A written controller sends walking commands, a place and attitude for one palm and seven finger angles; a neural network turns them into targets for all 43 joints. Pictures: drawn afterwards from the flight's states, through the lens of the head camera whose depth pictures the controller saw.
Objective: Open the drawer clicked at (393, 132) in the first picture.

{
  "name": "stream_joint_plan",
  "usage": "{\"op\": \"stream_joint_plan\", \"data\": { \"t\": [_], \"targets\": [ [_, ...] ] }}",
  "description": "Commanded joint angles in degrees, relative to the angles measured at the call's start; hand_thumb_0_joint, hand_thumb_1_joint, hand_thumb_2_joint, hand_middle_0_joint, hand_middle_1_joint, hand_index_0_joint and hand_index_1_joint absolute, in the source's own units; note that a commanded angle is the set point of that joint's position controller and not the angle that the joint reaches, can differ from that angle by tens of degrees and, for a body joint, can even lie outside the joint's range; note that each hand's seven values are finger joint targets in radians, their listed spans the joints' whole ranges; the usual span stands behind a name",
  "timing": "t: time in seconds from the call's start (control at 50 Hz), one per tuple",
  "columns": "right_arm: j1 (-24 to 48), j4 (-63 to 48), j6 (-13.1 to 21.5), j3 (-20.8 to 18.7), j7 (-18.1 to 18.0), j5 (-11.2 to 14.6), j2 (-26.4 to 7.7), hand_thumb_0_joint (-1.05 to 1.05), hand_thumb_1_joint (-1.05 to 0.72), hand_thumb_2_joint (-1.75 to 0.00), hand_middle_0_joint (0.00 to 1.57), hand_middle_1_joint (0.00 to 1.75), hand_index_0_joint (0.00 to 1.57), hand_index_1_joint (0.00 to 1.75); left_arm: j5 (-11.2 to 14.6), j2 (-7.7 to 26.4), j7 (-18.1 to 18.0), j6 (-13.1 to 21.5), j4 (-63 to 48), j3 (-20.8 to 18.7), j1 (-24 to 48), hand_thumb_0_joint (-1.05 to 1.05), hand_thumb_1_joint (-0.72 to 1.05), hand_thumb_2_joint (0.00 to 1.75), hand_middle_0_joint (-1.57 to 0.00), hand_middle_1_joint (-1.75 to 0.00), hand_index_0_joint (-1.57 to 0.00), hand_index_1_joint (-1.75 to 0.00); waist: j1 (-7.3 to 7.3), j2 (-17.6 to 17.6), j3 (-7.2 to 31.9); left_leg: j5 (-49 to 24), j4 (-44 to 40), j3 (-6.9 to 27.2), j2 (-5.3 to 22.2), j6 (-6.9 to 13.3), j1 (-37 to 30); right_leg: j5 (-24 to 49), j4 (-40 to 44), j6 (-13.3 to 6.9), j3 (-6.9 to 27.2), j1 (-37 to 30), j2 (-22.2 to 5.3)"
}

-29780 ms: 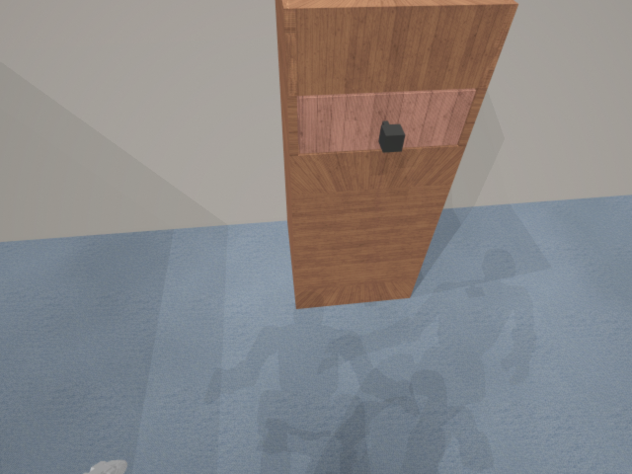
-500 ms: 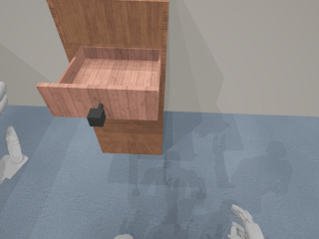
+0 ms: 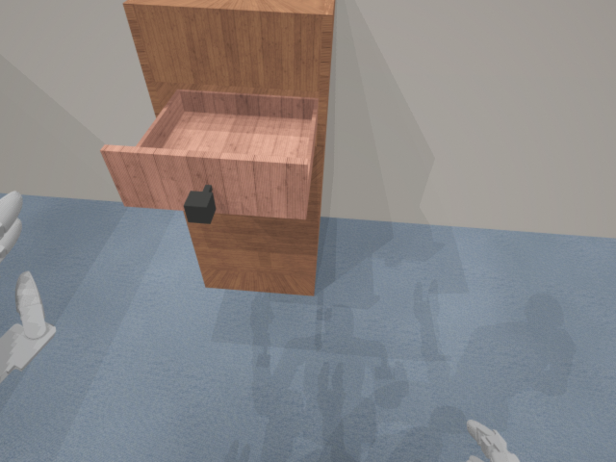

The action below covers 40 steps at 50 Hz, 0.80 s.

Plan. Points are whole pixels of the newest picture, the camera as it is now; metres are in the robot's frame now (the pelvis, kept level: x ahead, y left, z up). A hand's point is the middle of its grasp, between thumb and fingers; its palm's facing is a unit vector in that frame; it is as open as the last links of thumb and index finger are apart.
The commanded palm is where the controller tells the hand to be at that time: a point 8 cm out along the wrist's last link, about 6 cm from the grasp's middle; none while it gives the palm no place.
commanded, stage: stop stepping back and stand still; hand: left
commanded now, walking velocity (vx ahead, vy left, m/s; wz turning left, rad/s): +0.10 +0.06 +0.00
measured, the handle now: (203, 200) +0.57 +0.22 +0.00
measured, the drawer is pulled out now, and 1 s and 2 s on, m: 0.29 0.29 0.29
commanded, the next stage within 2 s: let the arm hang, fingers relaxed in 0.20 s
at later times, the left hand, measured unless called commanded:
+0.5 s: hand out of the picture +0.14 +0.23 -0.12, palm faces +0.10 -0.94 -0.32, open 7.4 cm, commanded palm none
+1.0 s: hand out of the picture -0.06 +0.22 -0.16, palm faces +0.05 -0.97 -0.23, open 7.3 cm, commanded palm none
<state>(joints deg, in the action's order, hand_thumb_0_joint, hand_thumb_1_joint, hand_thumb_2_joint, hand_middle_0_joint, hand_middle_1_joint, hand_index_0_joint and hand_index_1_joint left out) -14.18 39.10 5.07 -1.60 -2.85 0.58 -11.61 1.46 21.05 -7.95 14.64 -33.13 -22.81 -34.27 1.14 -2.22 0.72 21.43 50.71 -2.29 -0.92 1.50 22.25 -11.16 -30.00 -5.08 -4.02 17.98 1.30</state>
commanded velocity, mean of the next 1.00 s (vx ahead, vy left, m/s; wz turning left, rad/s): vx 0.01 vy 0.00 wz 0.00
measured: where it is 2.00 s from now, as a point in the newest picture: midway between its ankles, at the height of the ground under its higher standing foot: outside the picture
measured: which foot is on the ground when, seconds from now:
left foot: up 0.00-0.08, down 0.10-1.00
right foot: down 0.00-0.12, up 0.14-0.24, down 0.26-1.00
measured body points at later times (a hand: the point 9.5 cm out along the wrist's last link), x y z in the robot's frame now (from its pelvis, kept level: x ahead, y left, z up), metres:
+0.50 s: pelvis -0.01 +0.01 -0.01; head -0.01 +0.00 +0.44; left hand +0.13 +0.28 -0.09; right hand +0.11 -0.23 -0.14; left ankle -0.01 +0.14 -0.74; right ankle +0.03 -0.07 -0.73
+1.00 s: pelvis -0.02 +0.03 +0.01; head +0.00 +0.03 +0.46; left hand -0.06 +0.27 -0.15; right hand -0.05 -0.16 -0.16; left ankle -0.01 +0.14 -0.73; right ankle +0.03 -0.07 -0.73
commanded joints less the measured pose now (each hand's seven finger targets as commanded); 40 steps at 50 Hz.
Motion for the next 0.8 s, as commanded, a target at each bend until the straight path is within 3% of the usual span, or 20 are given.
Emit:
{"op": "stream_joint_plan", "data": {
  "t": [0.0,0.04,0.08,0.1,0.12,0.14,0.2,0.22,0.26,0.28,0.3,0.34,0.36,0.4,0.44,0.46,0.52,0.56,0.58,0.78],
  "targets": [
    [6.6,-11.2,4.5,-0.8,-1.5,-0.5,-5.5,0.00,-0.90,-0.90,0.20,0.30,0.20,0.30,-0.3,9.8,-1.7,2.3,-13.1,-4.3,1.8,0.00,0.90,0.90,-0.20,-0.30,-0.20,-0.30,0.52,-5.1,0.0,0.9,-18.7,-3.0,1.3,1.4,-10.3,-25.7,20.4,-1.3,15.7,7.0,-14.8],
    [4.7,-11.5,5.3,-0.3,-2.0,-1.0,-6.0,0.00,-0.90,-0.90,0.20,0.30,0.20,0.30,-0.7,9.7,-2.2,2.6,-14.3,-3.8,1.9,0.00,0.90,0.90,-0.20,-0.30,-0.20,-0.30,0.81,2.5,0.4,1.6,-30.1,-2.0,2.5,2.4,-14.1,-24.0,13.1,0.6,12.3,5.1,-10.6],
    [5.7,-12.7,5.7,-1.1,-1.8,-1.3,-8.0,0.00,-0.90,-0.90,0.20,0.30,0.20,0.30,-0.5,10.4,-2.5,3.5,-17.5,-4.7,4.5,0.00,0.90,0.90,-0.20,-0.30,-0.20,-0.30,-0.02,15.8,1.5,6.3,-37.0,13.6,13.7,6.8,-11.5,-13.9,-6.2,4.2,4.5,3.8,-0.8],
    [5.7,-12.2,5.6,-1.0,-1.6,-1.0,-6.6,0.00,-0.90,-0.90,0.20,0.30,0.20,0.30,-0.1,11.4,-2.7,3.4,-17.4,-5.6,5.1,0.00,0.90,0.90,-0.20,-0.30,-0.20,-0.30,0.55,17.5,1.8,12.3,-39.6,17.9,18.4,8.5,-7.5,-15.0,-16.3,6.0,1.9,4.2,-0.1],
    [5.5,-11.5,5.6,-0.8,-1.2,-0.6,-5.8,0.00,-0.90,-0.90,0.20,0.30,0.20,0.30,-0.1,11.5,-2.6,2.6,-13.5,-7.1,1.8,0.00,0.90,0.90,-0.20,-0.30,-0.20,-0.30,0.92,15.5,0.4,15.0,-41.2,17.2,18.3,9.0,-2.9,-16.0,-22.1,5.9,2.6,4.0,0.1],
    [6.1,-11.4,5.8,-0.6,-0.8,-0.4,-5.4,0.00,-0.90,-0.90,0.20,0.30,0.20,0.30,-0.2,11.1,-2.5,2.0,-13.1,-6.6,1.7,0.00,0.90,0.90,-0.20,-0.30,-0.20,-0.30,0.78,13.6,-2.5,9.2,-39.4,14.4,17.1,9.0,-0.5,-15.0,-21.5,5.5,3.2,3.8,-0.8],
    [7.0,-11.2,6.0,-0.2,-0.5,0.1,-6.6,0.00,-0.90,-0.90,0.20,0.30,0.20,0.30,0.1,10.8,-2.0,1.8,-12.0,-6.5,1.3,0.00,0.90,0.90,-0.20,-0.30,-0.20,-0.30,-0.32,7.9,-2.4,-6.2,-30.2,6.3,13.1,5.1,0.7,-7.3,-1.5,5.7,1.4,-5.7,-2.4],
    [7.7,-11.3,5.8,-0.3,-0.5,0.2,-6.8,0.00,-0.90,-0.90,0.20,0.30,0.20,0.30,0.1,10.7,-1.7,2.2,-12.3,-6.1,2.2,0.00,0.90,0.90,-0.20,-0.30,-0.20,-0.30,-0.08,3.8,-2.6,-6.4,-25.7,5.1,10.1,3.4,1.7,-0.9,6.0,5.0,4.9,-8.5,-3.8],
    [7.2,-11.7,5.6,-0.6,-0.2,0.1,-6.4,0.00,-0.90,-0.90,0.20,0.30,0.20,0.30,1.0,12.4,-1.3,2.8,-12.5,-8.0,2.9,0.00,0.90,0.90,-0.20,-0.30,-0.20,-0.30,1.33,-3.0,0.1,-4.1,-19.2,1.3,3.9,0.5,-1.0,3.1,10.7,0.8,17.0,-5.6,-12.4],
    [6.5,2.5,5.1,-3.7,4.0,-0.2,-13.2,0.00,-0.90,-0.90,0.20,0.30,0.20,0.30,-6.0,3.2,6.2,-9.2,36.5,14.9,6.0,0.00,0.90,0.90,-0.20,-0.30,-0.20,-0.30,2.15,-2.5,3.9,-7.1,-5.3,1.7,4.3,-0.7,0.6,23.0,1.8,-1.2,15.6,-2.2,-18.3],
    [0.8,2.0,1.9,-3.2,3.7,-0.2,-8.7,0.00,-0.90,-0.90,0.20,0.30,0.20,0.30,-5.0,-0.1,6.9,-13.1,38.7,14.8,5.1,0.00,0.90,0.90,-0.20,-0.30,-0.20,-0.30,2.04,-4.5,7.9,-3.3,-6.8,2.7,4.3,-1.6,-0.6,28.2,0.3,-2.6,16.6,-6.0,-16.9],
    [-1.1,1.2,-2.1,-1.4,3.2,-0.6,-6.0,0.00,-0.90,-0.90,0.20,0.30,0.20,0.30,-4.1,-1.2,7.0,-14.0,43.6,15.5,8.4,0.00,0.90,0.90,-0.20,-0.30,-0.20,-0.30,-0.16,-14.7,5.4,5.4,-5.9,1.7,2.2,-1.4,3.5,23.2,2.0,-3.9,13.6,-8.5,-15.8],
    [-0.8,1.2,-3.1,-1.4,3.1,-1.0,-6.4,0.00,-0.90,-0.90,0.20,0.30,0.20,0.30,-4.2,-0.6,6.9,-14.4,46.8,16.0,10.2,0.00,0.90,0.90,-0.20,-0.30,-0.20,-0.30,-0.34,-15.9,2.8,6.4,-7.5,1.8,1.7,-0.9,3.3,22.5,2.6,-4.0,12.5,-8.1,-15.6],
    [-0.5,2.5,-4.5,-1.6,3.0,-1.6,-6.5,0.00,-0.90,-0.90,0.20,0.30,0.20,0.30,-3.9,0.3,6.5,-15.1,54.3,17.1,14.8,0.00,0.90,0.90,-0.20,-0.30,-0.20,-0.30,0.52,-9.6,-2.0,-3.8,-15.4,2.2,2.0,-0.2,-3.3,20.3,1.8,-2.3,11.2,-2.2,-13.5],
    [-0.1,4.4,-5.1,-0.7,2.8,-2.3,-6.6,0.00,-0.90,-0.90,0.20,0.30,0.20,0.30,-3.2,-0.6,6.6,-15.5,61.5,18.5,17.3,0.00,0.90,0.90,-0.20,-0.30,-0.20,-0.30,-0.01,1.3,-2.5,-19.8,-21.8,6.2,6.7,1.5,-8.5,9.9,1.2,2.8,7.8,0.6,-7.7],
    [1.6,5.2,-5.4,-0.2,2.5,-2.3,-6.6,0.00,-0.90,-0.90,0.20,0.30,0.20,0.30,-3.2,-0.8,6.6,-15.7,64.9,18.8,18.5,0.00,0.90,0.90,-0.20,-0.30,-0.20,-0.30,-0.97,1.9,-2.8,-15.8,-22.9,6.1,7.5,1.6,-5.1,3.8,4.0,4.6,7.8,-2.4,-6.1],
    [2.2,9.6,-5.3,0.7,1.9,-1.9,-6.2,0.00,-0.90,-0.90,0.20,0.30,0.20,0.30,-2.5,-0.7,7.0,-15.7,76.6,19.7,19.8,0.00,0.90,0.90,-0.20,-0.30,-0.20,-0.30,-1.66,9.8,-2.4,-10.4,-29.2,6.6,7.8,1.2,-4.5,-0.5,6.0,3.2,7.4,-7.7,-5.2],
    [1.2,12.4,-5.3,0.9,1.5,-1.4,-5.5,0.00,-0.90,-0.90,0.20,0.30,0.20,0.30,-2.3,-1.3,7.1,-15.1,82.8,20.3,18.3,0.00,0.90,0.90,-0.20,-0.30,-0.20,-0.30,-1.79,8.9,-0.1,-8.7,-29.3,4.5,6.5,0.4,-7.1,1.0,9.1,2.5,8.7,-10.2,-6.2],
    [0.2,13.6,-5.3,0.7,1.2,-1.7,-4.4,0.00,-0.90,-0.90,0.20,0.30,0.20,0.30,-2.4,-3.2,6.9,-14.9,84.8,19.7,17.4,0.00,0.90,0.90,-0.20,-0.30,-0.20,-0.30,-1.69,11.0,0.6,-8.0,-29.4,3.7,6.3,0.2,-8.5,1.2,10.4,2.2,8.8,-10.1,-6.4],
    [-7.8,21.9,-5.8,0.6,0.7,-1.1,-2.0,0.00,-0.90,-0.90,0.20,0.30,0.20,0.30,-2.2,-5.0,6.4,-14.9,96.7,21.5,15.4,0.00,0.90,0.90,-0.20,-0.30,-0.20,-0.30,-0.84,4.2,-5.5,-5.3,-34.0,4.5,7.4,0.7,-10.3,-1.6,12.7,2.4,6.1,-6.7,-6.2]
  ]
}}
